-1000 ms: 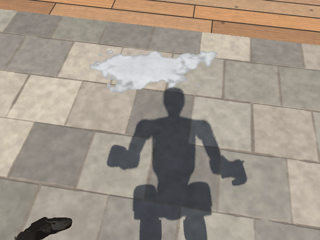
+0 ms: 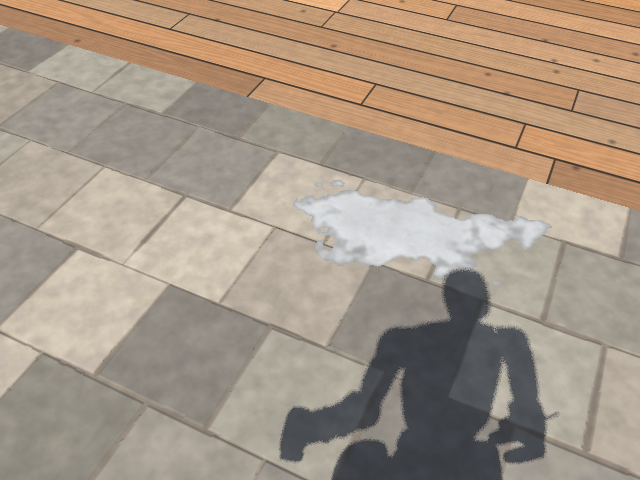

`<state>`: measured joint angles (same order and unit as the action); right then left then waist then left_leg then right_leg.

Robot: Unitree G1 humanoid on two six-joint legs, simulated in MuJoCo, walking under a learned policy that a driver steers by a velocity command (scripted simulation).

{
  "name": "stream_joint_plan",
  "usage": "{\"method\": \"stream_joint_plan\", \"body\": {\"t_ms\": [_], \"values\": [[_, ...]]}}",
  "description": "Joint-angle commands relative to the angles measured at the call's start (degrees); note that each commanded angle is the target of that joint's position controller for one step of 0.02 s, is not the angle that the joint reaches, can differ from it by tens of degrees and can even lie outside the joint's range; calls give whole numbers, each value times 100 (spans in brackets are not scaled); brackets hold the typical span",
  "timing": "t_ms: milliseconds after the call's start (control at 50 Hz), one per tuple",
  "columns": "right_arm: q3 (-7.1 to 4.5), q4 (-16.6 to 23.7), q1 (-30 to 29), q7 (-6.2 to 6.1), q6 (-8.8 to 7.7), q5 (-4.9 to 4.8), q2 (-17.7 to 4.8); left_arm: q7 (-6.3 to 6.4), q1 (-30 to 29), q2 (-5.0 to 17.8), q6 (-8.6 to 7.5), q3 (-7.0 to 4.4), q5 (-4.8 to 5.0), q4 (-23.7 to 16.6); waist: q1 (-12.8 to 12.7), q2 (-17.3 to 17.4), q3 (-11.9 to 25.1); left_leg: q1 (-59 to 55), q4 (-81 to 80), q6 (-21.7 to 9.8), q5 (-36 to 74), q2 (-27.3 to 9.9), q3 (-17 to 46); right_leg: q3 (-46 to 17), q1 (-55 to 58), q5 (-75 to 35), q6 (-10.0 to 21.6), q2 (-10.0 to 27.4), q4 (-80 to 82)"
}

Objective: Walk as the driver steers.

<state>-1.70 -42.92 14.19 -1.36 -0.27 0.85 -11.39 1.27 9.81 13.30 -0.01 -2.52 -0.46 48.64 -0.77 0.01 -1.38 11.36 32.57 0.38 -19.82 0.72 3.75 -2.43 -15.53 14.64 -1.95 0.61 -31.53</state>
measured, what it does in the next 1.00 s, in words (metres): stands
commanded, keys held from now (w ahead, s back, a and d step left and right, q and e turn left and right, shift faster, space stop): shift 1.00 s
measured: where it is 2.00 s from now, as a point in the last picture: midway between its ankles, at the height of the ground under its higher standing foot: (356, 449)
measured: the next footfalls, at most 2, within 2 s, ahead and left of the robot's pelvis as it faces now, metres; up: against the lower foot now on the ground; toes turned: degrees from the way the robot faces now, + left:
left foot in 1.70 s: +0.51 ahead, +0.06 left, +0.00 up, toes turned +4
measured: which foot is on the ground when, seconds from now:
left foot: down 0.00-1.00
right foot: down 0.00-1.00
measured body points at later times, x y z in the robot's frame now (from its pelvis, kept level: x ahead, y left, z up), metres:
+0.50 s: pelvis +0.00 +0.00 +0.00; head +0.01 +0.00 +0.45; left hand +0.06 +0.26 -0.14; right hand +0.06 -0.24 -0.14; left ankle -0.02 +0.13 -0.73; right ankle +0.03 -0.14 -0.73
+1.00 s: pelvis +0.00 +0.00 +0.00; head +0.01 +0.00 +0.45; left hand +0.03 +0.25 -0.15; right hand +0.01 -0.24 -0.15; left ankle -0.02 +0.13 -0.73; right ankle +0.03 -0.14 -0.73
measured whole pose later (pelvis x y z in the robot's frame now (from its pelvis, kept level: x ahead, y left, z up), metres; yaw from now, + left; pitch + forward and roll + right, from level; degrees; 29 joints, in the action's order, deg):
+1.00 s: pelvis +0.00 +0.00 +0.00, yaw +0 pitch -1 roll +0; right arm -0.8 -60.2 17.5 -2.2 -0.7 0.0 -10.2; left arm 2.9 12.7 11.0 0.8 -1.8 0.2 63.6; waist -0.5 -0.2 -2.4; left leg 9.2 28.6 0.3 -17.9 1.0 2.9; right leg -3.0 -14.2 13.4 -2.1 1.1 -29.0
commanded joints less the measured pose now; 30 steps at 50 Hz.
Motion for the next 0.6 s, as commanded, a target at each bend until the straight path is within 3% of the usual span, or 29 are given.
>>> {"method": "stream_joint_plan", "body": {"t_ms": [20,360,600], "values": [[-162,262,13,-24,-94,-10,-629,38,-90,556,-58,-132,13,-167,-1,72,95,541,-770,-135,773,-255,277,-119,464,-784,105,123,344],[-148,-542,288,-73,-103,-52,-550,150,104,518,20,-143,52,726,-7,45,-2,374,-877,-115,1056,-134,99,-73,535,-906,106,110,476],[-97,-1102,444,-93,-95,-68,-517,181,235,446,47,-108,57,1129,-2,25,-101,358,-992,-112,1003,-98,27,-15,550,-860,113,73,580]]}}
